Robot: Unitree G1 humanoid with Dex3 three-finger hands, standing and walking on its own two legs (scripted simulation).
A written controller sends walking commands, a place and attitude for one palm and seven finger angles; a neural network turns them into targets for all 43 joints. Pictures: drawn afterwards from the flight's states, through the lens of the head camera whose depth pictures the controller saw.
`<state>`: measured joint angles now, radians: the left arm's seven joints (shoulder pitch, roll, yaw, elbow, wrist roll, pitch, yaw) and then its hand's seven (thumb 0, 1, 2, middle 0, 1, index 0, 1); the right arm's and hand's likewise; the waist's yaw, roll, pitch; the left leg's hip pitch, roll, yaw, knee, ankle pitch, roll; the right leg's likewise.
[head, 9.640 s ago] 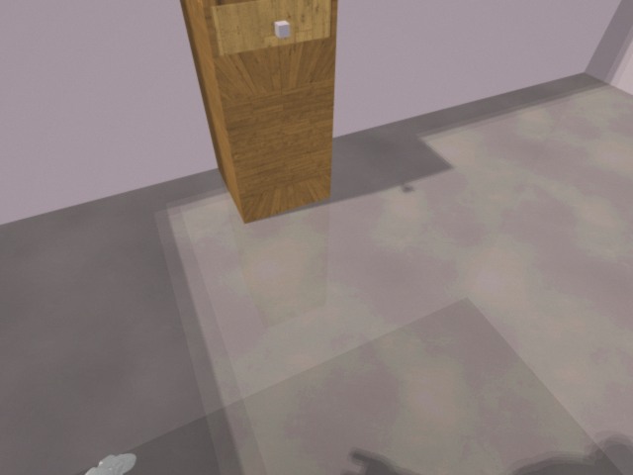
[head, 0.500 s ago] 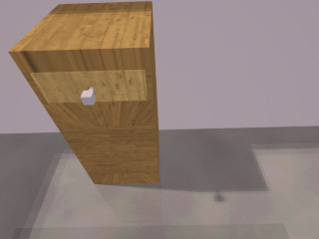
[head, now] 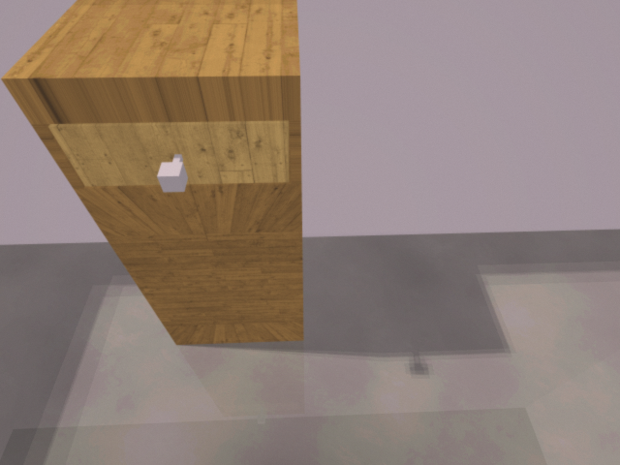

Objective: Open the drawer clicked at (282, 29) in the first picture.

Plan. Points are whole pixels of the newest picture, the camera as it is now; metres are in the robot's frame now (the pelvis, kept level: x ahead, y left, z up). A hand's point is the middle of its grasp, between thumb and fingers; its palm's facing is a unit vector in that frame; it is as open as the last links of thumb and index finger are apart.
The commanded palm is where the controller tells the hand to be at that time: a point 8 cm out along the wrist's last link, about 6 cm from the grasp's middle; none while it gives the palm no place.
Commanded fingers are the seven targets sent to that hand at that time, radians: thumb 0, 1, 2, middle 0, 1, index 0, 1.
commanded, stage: look again from close up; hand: left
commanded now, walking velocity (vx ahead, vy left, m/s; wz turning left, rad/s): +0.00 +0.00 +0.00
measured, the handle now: (175, 170) +0.55 +0.27 +0.04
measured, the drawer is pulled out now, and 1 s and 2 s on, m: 0.00 0.00 0.00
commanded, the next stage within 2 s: shuffle to correct the standing spot in 0.30 s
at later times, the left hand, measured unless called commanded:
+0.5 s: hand out of the picture -0.04 +0.23 -0.18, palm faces +0.00 -0.98 -0.18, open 7.4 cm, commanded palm none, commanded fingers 0.00 0.90 0.90 -0.20 -0.30 -0.20 -0.30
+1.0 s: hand out of the picture -0.03 +0.18 -0.20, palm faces +0.15 -0.98 -0.09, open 7.4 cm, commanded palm none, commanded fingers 0.00 0.90 0.90 -0.20 -0.30 -0.20 -0.30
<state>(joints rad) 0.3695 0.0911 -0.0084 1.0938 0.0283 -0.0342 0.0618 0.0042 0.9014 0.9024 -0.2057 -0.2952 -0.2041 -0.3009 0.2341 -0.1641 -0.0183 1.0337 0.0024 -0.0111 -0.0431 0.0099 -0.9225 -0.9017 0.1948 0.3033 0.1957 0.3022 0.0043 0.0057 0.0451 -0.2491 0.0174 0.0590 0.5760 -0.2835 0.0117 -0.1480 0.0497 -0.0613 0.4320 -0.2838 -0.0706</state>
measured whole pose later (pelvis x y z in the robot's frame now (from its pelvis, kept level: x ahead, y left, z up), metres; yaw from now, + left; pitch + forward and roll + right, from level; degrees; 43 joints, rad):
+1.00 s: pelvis +0.07 +0.05 -0.02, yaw +4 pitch +1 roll +0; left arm 0.44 0.11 0.00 1.14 0.02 -0.01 0.04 0.00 0.90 0.90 -0.20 -0.29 -0.20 -0.30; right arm 0.25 -0.15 0.00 1.06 -0.01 -0.06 -0.05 0.01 -0.92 -0.90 0.19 0.30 0.20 0.30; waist 0.03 -0.07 0.02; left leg -0.29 -0.02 0.13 0.63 -0.35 0.09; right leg -0.22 -0.03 -0.06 0.79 -0.52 0.00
